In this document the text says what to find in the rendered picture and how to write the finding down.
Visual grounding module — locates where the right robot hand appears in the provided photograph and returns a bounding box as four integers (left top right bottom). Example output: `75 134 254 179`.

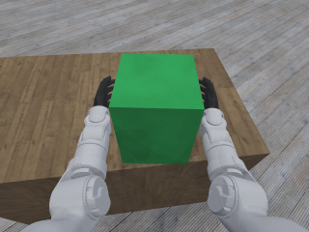
198 77 219 110

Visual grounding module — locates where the left robot hand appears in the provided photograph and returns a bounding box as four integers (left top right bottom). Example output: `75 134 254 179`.
93 75 116 108

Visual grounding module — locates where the left robot upper arm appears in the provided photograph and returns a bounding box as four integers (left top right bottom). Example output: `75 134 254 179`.
20 174 111 232

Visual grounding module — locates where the carton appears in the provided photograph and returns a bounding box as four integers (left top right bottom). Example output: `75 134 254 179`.
108 53 205 164

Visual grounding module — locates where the pedestal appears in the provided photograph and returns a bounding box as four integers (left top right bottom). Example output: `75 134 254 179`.
0 48 270 225

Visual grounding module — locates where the right robot forearm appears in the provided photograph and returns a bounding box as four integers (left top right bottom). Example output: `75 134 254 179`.
199 107 258 184

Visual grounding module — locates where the right robot upper arm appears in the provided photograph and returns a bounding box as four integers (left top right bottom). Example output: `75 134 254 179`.
207 174 309 232

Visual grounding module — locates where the left robot forearm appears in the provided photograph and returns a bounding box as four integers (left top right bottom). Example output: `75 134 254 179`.
49 105 112 214

